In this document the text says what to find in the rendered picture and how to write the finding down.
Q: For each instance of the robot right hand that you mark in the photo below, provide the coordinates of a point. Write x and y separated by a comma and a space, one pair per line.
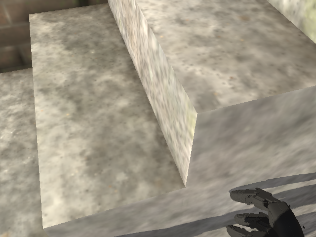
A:
279, 222

